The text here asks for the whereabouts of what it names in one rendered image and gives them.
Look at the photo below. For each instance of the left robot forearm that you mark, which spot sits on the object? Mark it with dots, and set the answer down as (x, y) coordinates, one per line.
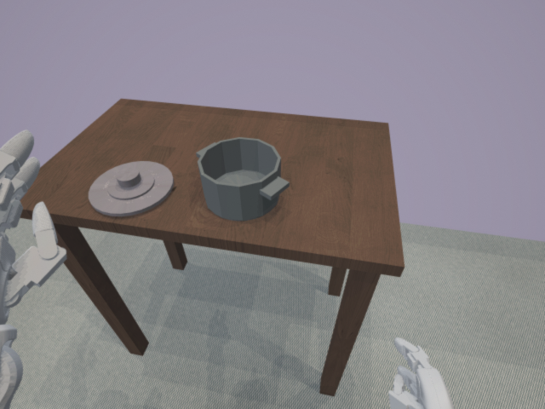
(11, 368)

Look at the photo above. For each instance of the pot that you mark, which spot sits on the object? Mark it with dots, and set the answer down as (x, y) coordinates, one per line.
(241, 178)

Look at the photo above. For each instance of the table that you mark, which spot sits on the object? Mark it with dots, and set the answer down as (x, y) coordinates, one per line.
(340, 210)

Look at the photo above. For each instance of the lid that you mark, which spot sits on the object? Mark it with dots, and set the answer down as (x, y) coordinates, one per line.
(108, 198)

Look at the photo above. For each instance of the robot right hand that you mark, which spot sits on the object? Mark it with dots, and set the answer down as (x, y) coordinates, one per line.
(427, 387)

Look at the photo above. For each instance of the knob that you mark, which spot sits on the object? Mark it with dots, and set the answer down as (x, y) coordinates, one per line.
(128, 177)

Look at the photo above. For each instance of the robot left hand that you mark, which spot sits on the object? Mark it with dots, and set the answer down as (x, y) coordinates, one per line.
(36, 265)

